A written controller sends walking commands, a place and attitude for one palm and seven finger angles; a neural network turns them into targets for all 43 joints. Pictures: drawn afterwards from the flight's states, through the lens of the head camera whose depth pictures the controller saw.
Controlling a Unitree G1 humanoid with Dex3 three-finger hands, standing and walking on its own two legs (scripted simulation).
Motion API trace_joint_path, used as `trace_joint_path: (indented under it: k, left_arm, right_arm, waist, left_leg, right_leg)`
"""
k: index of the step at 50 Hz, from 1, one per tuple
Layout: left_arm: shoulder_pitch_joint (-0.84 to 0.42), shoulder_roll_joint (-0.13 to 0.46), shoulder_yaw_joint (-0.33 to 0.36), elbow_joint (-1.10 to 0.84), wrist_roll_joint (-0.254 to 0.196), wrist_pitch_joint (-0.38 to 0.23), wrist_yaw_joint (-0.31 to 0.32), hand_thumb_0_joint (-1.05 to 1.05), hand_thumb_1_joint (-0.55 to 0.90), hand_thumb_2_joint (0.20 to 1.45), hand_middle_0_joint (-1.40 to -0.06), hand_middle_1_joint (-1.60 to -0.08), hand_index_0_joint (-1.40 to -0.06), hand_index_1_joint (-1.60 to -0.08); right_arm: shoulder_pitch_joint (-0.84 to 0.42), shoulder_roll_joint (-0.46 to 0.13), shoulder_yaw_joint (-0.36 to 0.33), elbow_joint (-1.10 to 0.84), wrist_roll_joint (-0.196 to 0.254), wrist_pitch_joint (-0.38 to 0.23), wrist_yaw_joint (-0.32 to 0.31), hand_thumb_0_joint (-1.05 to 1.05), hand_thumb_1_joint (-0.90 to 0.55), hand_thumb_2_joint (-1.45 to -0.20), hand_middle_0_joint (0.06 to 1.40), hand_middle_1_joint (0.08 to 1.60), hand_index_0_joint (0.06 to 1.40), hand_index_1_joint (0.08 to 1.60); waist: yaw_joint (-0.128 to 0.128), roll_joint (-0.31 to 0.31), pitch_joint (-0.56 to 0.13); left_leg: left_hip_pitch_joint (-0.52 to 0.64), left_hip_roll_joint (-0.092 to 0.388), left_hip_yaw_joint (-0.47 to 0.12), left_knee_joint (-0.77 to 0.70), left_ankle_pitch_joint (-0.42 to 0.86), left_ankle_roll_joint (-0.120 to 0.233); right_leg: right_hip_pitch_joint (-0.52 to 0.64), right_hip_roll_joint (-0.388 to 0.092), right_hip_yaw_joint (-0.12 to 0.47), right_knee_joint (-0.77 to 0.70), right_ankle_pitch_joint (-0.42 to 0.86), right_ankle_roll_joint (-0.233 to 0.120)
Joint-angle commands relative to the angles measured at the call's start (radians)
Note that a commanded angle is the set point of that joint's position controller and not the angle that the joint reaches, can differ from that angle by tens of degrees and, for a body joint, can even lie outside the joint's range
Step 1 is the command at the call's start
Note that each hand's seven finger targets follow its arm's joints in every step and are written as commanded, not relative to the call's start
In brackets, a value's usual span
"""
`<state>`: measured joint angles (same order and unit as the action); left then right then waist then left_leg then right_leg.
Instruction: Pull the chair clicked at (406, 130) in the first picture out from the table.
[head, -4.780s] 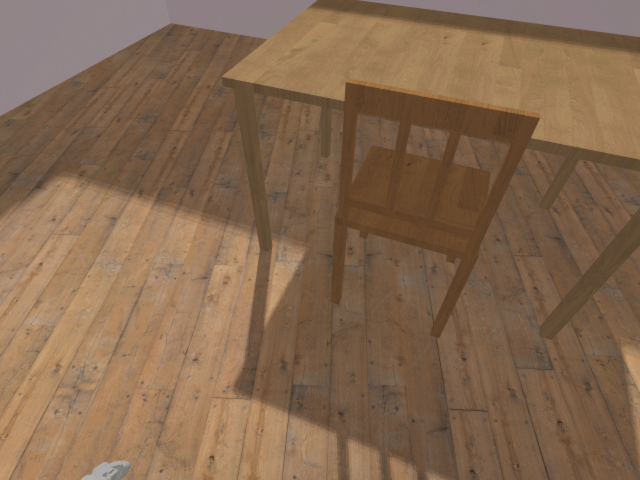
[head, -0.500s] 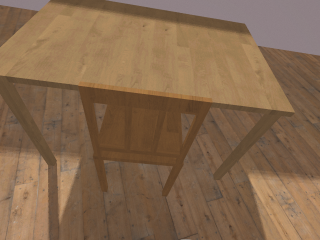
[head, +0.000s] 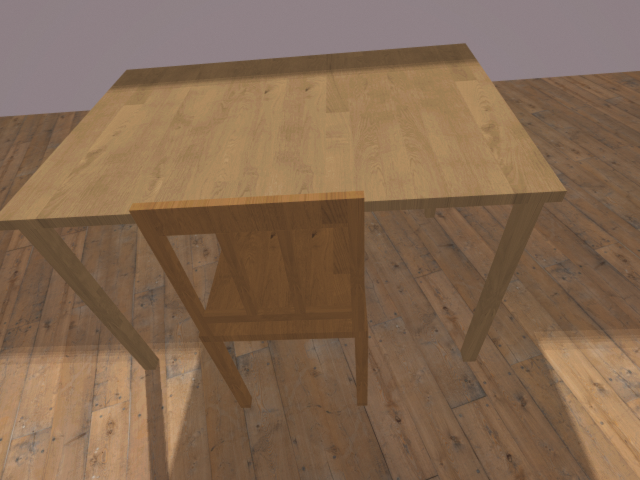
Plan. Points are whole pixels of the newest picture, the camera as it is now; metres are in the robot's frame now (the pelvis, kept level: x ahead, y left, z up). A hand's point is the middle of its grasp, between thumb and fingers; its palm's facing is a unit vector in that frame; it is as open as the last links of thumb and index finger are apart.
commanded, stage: come to a stop and stand still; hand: left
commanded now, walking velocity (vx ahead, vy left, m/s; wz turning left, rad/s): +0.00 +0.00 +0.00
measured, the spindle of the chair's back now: (239, 275) +0.52 +0.20 -0.12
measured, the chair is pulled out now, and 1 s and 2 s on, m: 0.00 0.00 0.00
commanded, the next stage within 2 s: look again from close up in 0.78 s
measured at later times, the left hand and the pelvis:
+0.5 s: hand out of the picture +0.00 +0.17 -0.20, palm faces +0.09 -0.99 -0.14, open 7.4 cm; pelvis +0.04 +0.02 -0.01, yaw +0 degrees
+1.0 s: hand out of the picture +0.02 +0.21 -0.19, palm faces +0.00 -0.98 -0.21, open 7.4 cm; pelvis +0.02 +0.04 -0.02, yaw +0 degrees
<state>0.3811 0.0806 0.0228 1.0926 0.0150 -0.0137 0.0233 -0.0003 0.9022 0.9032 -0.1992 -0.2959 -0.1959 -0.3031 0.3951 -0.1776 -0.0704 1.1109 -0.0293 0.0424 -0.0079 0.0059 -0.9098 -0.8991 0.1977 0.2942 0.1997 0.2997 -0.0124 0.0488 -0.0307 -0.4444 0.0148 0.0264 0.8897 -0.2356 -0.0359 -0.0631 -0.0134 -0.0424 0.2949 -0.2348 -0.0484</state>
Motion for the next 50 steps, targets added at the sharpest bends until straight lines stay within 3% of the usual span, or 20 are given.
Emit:
trace_joint_path:
  k: [1,4,8,11,13,15,16,18,20,21,23,31,39,43,44,45,46,47,50]
  left_arm:
    - [0.081,0.131,0.023,-0.023,-0.002,-0.030,0.017,0.000,0.900,0.900,-0.200,-0.300,-0.200,-0.300]
    - [0.108,0.125,0.022,0.001,0.003,-0.032,0.022,0.000,0.900,0.900,-0.200,-0.300,-0.200,-0.300]
    - [0.113,0.128,0.018,0.033,0.005,-0.029,0.024,0.000,0.900,0.900,-0.200,-0.300,-0.200,-0.300]
    - [0.079,0.118,0.012,0.048,-0.002,-0.027,0.023,0.000,0.900,0.900,-0.200,-0.300,-0.200,-0.300]
    - [0.096,0.081,0.008,0.052,-0.003,-0.020,0.028,0.000,0.900,0.900,-0.200,-0.300,-0.200,-0.300]
    - [0.098,0.074,0.009,0.059,0.002,-0.010,0.034,0.000,0.900,0.900,-0.200,-0.300,-0.200,-0.300]
    - [0.095,0.083,0.010,0.065,0.001,-0.005,0.033,0.000,0.900,0.900,-0.200,-0.300,-0.200,-0.300]
    - [0.073,0.102,0.011,0.069,-0.002,-0.001,0.032,0.000,0.900,0.900,-0.200,-0.300,-0.200,-0.300]
    - [0.071,0.106,0.010,0.072,-0.003,0.000,0.030,0.000,0.900,0.900,-0.200,-0.300,-0.200,-0.300]
    - [0.067,0.106,0.010,0.068,-0.002,0.002,0.029,0.000,0.900,0.900,-0.200,-0.300,-0.200,-0.300]
    - [0.050,0.109,0.006,0.068,-0.002,0.003,0.028,0.000,0.900,0.900,-0.200,-0.300,-0.200,-0.300]
    - [-0.006,0.133,0.005,0.041,-0.003,0.007,0.025,0.000,0.900,0.900,-0.200,-0.300,-0.200,-0.300]
    - [-0.040,0.164,0.002,0.028,-0.007,0.007,0.023,0.000,0.900,0.900,-0.200,-0.300,-0.200,-0.300]
    - [-0.040,0.166,-0.001,0.032,-0.007,0.008,0.022,0.000,0.900,0.900,-0.200,-0.300,-0.200,-0.300]
    - [0.007,0.183,-0.020,0.015,0.020,-0.040,0.060,0.000,0.900,0.900,-0.200,-0.300,-0.200,-0.300]
    - [-0.019,0.214,-0.004,-0.025,0.006,-0.039,0.057,0.000,0.900,0.900,-0.200,-0.300,-0.200,-0.300]
    - [-0.023,0.220,0.000,-0.037,0.006,-0.041,0.047,0.000,0.900,0.900,-0.200,-0.300,-0.200,-0.300]
    - [-0.034,0.218,-0.009,-0.041,0.000,-0.041,0.041,0.000,0.900,0.900,-0.200,-0.300,-0.200,-0.300]
    - [-0.029,0.180,-0.014,-0.053,-0.006,-0.033,0.034,0.000,0.900,0.900,-0.200,-0.300,-0.200,-0.300]
  right_arm:
    - [-0.039,-0.039,0.004,-0.055,0.006,-0.024,-0.007,0.000,-0.900,-0.900,0.200,0.300,0.200,0.300]
    - [-0.098,-0.017,0.017,-0.064,0.011,-0.031,-0.016,0.000,-0.900,-0.900,0.200,0.300,0.200,0.300]
    - [-0.146,0.009,0.033,-0.056,0.021,-0.041,-0.023,0.000,-0.900,-0.900,0.200,0.300,0.200,0.300]
    - [-0.104,0.008,0.037,-0.020,0.026,-0.057,-0.032,0.000,-0.900,-0.900,0.200,0.300,0.200,0.300]
    - [-0.080,-0.043,0.033,-0.003,0.019,-0.073,-0.044,0.000,-0.900,-0.900,0.200,0.300,0.200,0.300]
    - [-0.087,-0.058,0.035,0.005,0.017,-0.066,-0.053,0.000,-0.900,-0.900,0.200,0.300,0.200,0.300]
    - [-0.101,-0.050,0.040,0.007,0.020,-0.066,-0.056,0.000,-0.900,-0.900,0.200,0.300,0.200,0.300]
    - [-0.117,-0.048,0.046,0.001,0.022,-0.063,-0.060,0.000,-0.900,-0.900,0.200,0.300,0.200,0.300]
    - [-0.136,-0.048,0.049,-0.005,0.023,-0.061,-0.063,0.000,-0.900,-0.900,0.200,0.300,0.200,0.300]
    - [-0.142,-0.047,0.049,-0.008,0.025,-0.059,-0.064,0.000,-0.900,-0.900,0.200,0.300,0.200,0.300]
    - [-0.146,-0.051,0.050,-0.010,0.023,-0.058,-0.063,0.000,-0.900,-0.900,0.200,0.300,0.200,0.300]
    - [-0.147,-0.055,0.053,-0.002,0.020,-0.058,-0.054,0.000,-0.900,-0.900,0.200,0.300,0.200,0.300]
    - [-0.128,-0.074,0.062,0.013,0.018,-0.060,-0.044,0.000,-0.900,-0.900,0.200,0.300,0.200,0.300]
    - [-0.115,-0.068,0.065,0.026,0.020,-0.059,-0.041,0.000,-0.900,-0.900,0.200,0.300,0.200,0.300]
    - [-0.143,-0.121,0.064,-0.048,0.025,-0.081,-0.018,0.000,-0.900,-0.900,0.200,0.300,0.200,0.300]
    - [-0.072,-0.082,0.064,-0.064,0.014,-0.078,-0.012,0.000,-0.900,-0.900,0.200,0.300,0.200,0.300]
    - [-0.086,-0.072,0.062,-0.063,0.008,-0.076,-0.013,0.000,-0.900,-0.900,0.200,0.300,0.200,0.300]
    - [-0.058,-0.073,0.067,-0.064,0.012,-0.074,-0.013,0.000,-0.900,-0.900,0.200,0.300,0.200,0.300]
    - [-0.041,-0.093,0.067,-0.074,0.016,-0.081,-0.019,0.000,-0.900,-0.900,0.200,0.300,0.200,0.300]
  waist:
    - [0.032,-0.219,0.154]
    - [0.045,-0.203,0.114]
    - [0.055,-0.218,0.084]
    - [0.019,-0.213,0.064]
    - [0.018,-0.106,0.018]
    - [0.018,-0.034,0.039]
    - [0.021,0.029,0.043]
    - [0.018,0.061,0.039]
    - [0.021,0.048,0.029]
    - [0.023,0.012,0.055]
    - [0.020,0.017,0.045]
    - [0.027,-0.076,0.066]
    - [0.026,-0.061,0.065]
    - [0.025,-0.058,0.101]
    - [0.032,-0.087,0.152]
    - [-0.004,-0.059,0.102]
    - [0.006,0.002,0.083]
    - [-0.006,-0.020,0.028]
    - [-0.004,-0.010,-0.034]
  left_leg:
    - [-0.097,0.023,-0.010,-0.011,-0.021,-0.011]
    - [-0.055,0.028,0.001,-0.126,-0.094,-0.011]
    - [0.104,0.006,0.014,-0.295,-0.096,0.004]
    - [0.301,0.009,0.007,-0.495,0.127,0.021]
    - [0.432,0.107,-0.044,-0.432,0.489,0.066]
    - [0.432,0.135,-0.046,-0.397,0.557,0.082]
    - [0.419,0.133,-0.048,-0.404,0.598,0.089]
    - [0.413,0.126,-0.055,-0.410,0.668,0.088]
    - [0.414,0.118,-0.052,-0.417,0.645,0.081]
    - [0.398,0.117,-0.054,-0.427,0.612,0.082]
    - [0.397,0.112,-0.060,-0.446,0.577,0.076]
    - [0.363,0.099,-0.078,-0.513,0.431,0.070]
    - [0.363,0.091,-0.088,-0.550,0.390,0.063]
    - [0.342,0.086,-0.088,-0.569,0.316,0.062]
    - [0.261,0.084,-0.042,-0.335,0.535,0.046]
    - [0.237,0.079,-0.059,-0.362,0.274,0.062]
    - [0.246,0.059,-0.044,-0.392,0.215,0.058]
    - [0.254,0.064,-0.048,-0.400,0.172,0.059]
    - [0.296,0.086,-0.080,-0.395,0.350,0.078]
  right_leg:
    - [-0.019,-0.231,0.136,-0.098,0.266,-0.048]
    - [0.048,-0.248,0.151,-0.025,0.515,-0.089]
    - [0.016,-0.224,0.148,0.033,0.686,-0.092]
    - [-0.064,-0.157,0.105,0.100,0.607,-0.032]
    - [-0.135,-0.105,0.085,0.120,0.440,0.009]
    - [-0.149,-0.087,0.090,0.088,0.307,0.015]
    - [-0.129,-0.090,0.080,0.089,0.295,0.020]
    - [-0.089,-0.088,0.068,0.102,0.320,0.020]
    - [-0.069,-0.093,0.065,0.099,0.366,0.021]
    - [-0.069,-0.091,0.060,0.090,0.371,0.024]
    - [-0.057,-0.097,0.062,0.089,0.372,0.025]
    - [-0.033,-0.102,0.048,0.055,0.285,0.032]
    - [-0.024,-0.109,0.052,0.034,0.229,0.033]
    - [-0.037,-0.109,0.057,0.011,0.178,0.032]
    - [-0.143,-0.122,0.093,0.069,0.544,0.054]
    - [-0.090,-0.147,0.085,0.105,0.434,0.014]
    - [-0.064,-0.160,0.099,0.115,0.508,-0.010]
    - [-0.062,-0.141,0.093,0.133,0.388,-0.017]
    - [-0.059,-0.088,0.067,0.168,0.235,-0.011]
